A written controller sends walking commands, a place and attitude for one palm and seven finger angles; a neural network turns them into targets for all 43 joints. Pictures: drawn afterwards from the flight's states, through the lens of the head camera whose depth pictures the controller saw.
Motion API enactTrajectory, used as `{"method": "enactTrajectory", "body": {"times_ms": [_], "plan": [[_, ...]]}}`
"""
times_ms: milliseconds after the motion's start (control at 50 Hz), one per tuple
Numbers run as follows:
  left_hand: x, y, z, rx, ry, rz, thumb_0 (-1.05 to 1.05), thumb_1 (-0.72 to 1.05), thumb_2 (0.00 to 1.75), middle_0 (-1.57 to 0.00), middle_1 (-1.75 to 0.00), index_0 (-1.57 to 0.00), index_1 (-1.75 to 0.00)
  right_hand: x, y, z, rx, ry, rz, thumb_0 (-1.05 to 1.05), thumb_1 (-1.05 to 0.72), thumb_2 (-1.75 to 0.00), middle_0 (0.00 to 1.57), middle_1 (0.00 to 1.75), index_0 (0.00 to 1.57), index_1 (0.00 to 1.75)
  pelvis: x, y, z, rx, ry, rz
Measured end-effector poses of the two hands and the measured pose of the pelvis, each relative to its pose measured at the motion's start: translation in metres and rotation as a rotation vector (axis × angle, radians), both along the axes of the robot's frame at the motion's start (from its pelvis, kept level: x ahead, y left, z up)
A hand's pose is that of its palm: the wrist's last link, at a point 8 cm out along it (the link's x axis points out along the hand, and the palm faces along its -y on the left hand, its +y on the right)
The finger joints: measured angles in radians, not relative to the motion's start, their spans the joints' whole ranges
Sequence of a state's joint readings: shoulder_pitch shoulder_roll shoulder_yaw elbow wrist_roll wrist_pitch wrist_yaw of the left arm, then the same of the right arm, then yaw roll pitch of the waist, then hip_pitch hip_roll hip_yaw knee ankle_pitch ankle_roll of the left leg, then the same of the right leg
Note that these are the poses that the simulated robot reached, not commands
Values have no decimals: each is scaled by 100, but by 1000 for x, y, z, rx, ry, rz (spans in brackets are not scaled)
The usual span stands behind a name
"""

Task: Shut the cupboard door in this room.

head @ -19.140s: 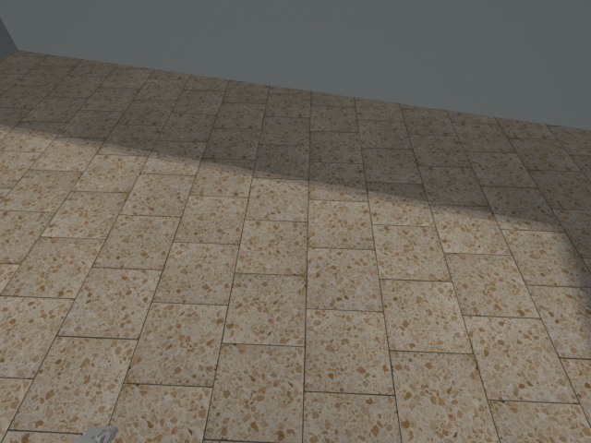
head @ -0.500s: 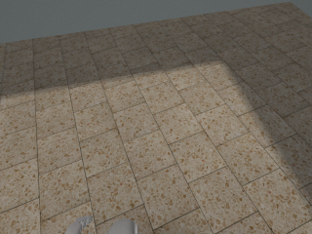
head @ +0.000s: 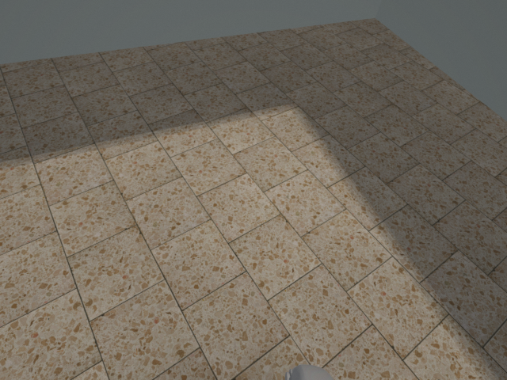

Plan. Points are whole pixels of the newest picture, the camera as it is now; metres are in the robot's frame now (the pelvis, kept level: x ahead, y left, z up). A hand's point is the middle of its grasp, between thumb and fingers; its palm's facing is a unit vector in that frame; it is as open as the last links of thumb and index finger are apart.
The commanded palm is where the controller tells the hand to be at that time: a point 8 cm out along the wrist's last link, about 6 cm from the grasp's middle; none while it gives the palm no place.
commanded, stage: turn or walk to find it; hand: left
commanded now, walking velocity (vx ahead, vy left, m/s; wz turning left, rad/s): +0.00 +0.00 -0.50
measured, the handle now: out of the picture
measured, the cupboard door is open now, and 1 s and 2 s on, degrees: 79 79 79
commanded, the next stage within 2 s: stand and wait in 2.00 s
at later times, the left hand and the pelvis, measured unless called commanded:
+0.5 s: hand (189, 375) +0.14 +0.12 -0.16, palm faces -0.24 -0.94 -0.24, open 7.3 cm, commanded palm none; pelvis +0.00 -0.05 +0.00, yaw -15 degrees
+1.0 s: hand (175, 353) +0.18 +0.15 -0.17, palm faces -0.45 -0.86 -0.22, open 7.3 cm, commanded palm none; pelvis +0.01 +0.00 +0.00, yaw -31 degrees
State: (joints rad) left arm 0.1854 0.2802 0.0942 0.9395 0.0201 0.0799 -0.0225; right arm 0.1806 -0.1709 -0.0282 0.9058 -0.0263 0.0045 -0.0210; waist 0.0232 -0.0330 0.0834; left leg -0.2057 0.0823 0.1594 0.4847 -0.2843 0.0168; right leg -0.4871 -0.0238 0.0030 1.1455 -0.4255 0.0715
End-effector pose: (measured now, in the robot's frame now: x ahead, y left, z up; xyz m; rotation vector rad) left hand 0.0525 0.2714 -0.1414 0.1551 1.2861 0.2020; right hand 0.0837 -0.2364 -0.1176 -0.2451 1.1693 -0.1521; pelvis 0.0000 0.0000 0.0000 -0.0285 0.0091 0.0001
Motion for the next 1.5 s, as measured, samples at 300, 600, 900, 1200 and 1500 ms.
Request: {"method": "enactTrajectory", "body": {"times_ms": [300,600,900,1200,1500], "plan": [[101,-89,12,41,-145,-278,0,91,90,-20,-30,-20,-30,-108,-66,-47,51,187,-294,0,-90,-90,20,30,20,30,1,-44,-17,29,-15,-168],[95,-91,2,-11,-53,-351,0,91,90,-21,-30,-21,-30,-70,-71,-13,-8,18,-342,0,-91,-90,20,30,20,30,8,-34,-6,25,-10,-298],[127,-52,-1,-10,-1,-462,0,91,90,-20,-30,-20,-30,-105,-7,2,1,-6,-484,0,-90,-90,20,30,20,30,15,2,1,-7,-14,-470],[163,-173,12,-1,-151,-750,0,91,90,-20,-30,-20,-30,-250,-4,-48,115,167,-784,0,-90,-90,20,30,20,30,-19,-33,-17,21,-37,-641],[134,-178,18,-25,-59,-796,0,91,90,-20,-30,-21,-30,-238,-45,-12,46,39,-815,0,-91,-90,20,30,20,30,-14,-50,3,35,-27,-760]]}}
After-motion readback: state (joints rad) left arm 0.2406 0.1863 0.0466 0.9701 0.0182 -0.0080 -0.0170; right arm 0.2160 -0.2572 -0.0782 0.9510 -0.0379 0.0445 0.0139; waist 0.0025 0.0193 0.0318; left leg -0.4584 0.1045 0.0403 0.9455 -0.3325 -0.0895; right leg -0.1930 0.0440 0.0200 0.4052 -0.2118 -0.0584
